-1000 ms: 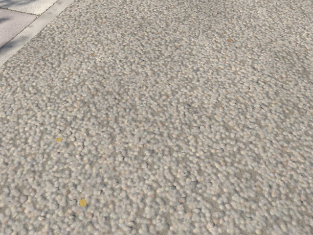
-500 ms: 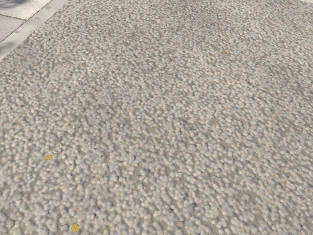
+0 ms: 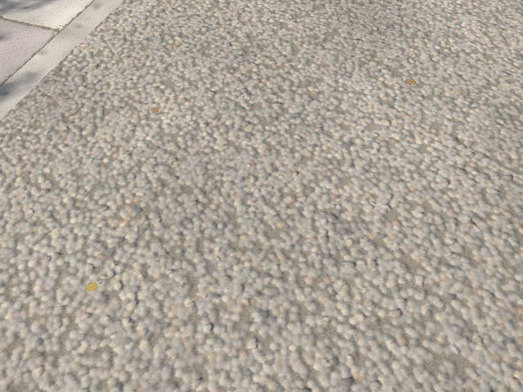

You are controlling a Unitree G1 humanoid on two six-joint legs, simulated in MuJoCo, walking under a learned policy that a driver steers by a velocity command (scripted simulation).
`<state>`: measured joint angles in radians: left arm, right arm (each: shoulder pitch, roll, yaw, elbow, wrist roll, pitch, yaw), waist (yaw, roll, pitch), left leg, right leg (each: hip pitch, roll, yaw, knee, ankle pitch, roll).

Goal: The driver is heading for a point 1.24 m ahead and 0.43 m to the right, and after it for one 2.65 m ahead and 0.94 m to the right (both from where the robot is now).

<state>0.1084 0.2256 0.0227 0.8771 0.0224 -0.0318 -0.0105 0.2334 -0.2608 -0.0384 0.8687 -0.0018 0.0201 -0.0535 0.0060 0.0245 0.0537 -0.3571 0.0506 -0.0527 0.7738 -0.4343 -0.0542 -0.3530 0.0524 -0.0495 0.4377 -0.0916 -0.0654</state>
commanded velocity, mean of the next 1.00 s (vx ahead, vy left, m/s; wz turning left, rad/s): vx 0.03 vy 0.00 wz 0.00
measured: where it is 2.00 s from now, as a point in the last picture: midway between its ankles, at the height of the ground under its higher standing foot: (287, 349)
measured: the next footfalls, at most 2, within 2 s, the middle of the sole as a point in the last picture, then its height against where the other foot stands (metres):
left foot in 0.06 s outside the picture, level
left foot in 1.58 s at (227, 368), level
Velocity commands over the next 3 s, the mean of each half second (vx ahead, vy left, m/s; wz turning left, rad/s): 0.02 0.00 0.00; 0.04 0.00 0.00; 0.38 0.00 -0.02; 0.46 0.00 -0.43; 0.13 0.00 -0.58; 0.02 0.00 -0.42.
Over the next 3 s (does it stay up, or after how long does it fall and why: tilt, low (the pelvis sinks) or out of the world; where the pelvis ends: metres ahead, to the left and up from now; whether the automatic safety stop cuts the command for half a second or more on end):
stays up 0.70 -0.05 0.00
